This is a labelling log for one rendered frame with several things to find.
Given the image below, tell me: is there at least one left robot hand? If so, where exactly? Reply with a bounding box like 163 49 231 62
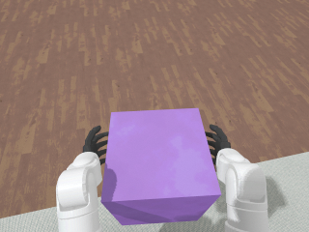
82 126 109 165

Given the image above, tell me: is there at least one left robot forearm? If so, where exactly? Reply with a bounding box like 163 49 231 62
56 152 103 232

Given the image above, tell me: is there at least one right robot hand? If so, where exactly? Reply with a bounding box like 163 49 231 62
205 124 231 165

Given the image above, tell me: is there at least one right robot forearm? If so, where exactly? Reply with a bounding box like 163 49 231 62
215 148 273 232

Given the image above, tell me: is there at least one carton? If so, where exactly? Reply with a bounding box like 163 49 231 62
100 108 221 226

